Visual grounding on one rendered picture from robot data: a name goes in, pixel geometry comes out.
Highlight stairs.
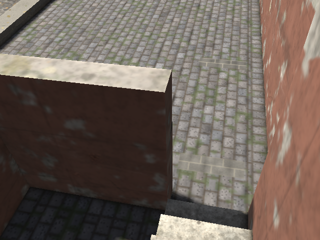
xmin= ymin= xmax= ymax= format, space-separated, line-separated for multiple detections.
xmin=150 ymin=199 xmax=253 ymax=240

